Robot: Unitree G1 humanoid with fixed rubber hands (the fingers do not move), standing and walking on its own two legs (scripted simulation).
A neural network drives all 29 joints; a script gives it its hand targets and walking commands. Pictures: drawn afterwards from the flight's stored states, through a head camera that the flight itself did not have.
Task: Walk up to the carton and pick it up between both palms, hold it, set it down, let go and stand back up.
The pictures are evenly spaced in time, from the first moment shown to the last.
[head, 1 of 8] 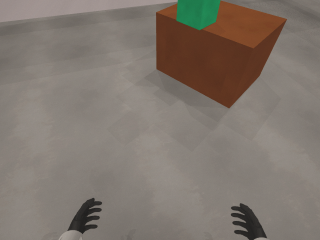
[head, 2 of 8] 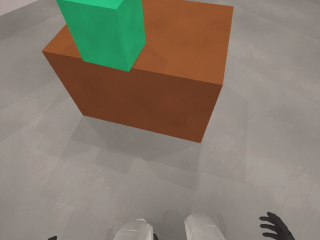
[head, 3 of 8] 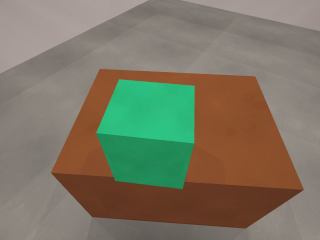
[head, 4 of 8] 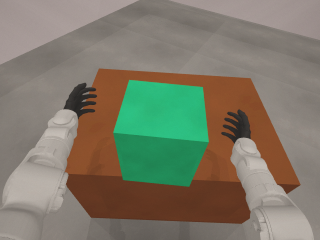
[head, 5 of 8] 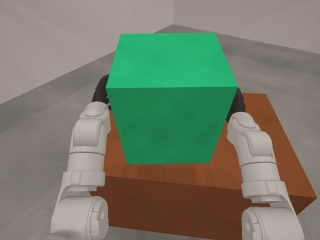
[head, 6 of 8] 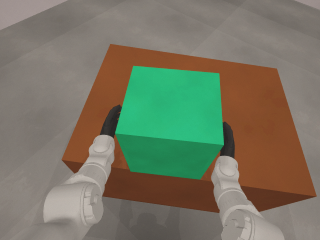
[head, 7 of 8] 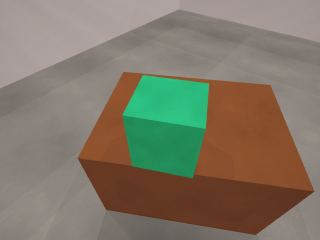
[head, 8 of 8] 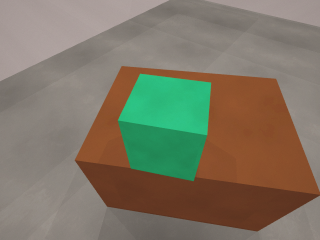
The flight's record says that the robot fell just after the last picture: no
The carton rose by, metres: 0.27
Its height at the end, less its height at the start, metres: +0.00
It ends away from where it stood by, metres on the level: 0.02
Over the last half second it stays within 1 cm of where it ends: yes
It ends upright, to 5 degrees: yes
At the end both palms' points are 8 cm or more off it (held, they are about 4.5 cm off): yes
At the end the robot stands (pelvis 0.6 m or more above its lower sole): yes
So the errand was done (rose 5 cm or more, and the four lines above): yes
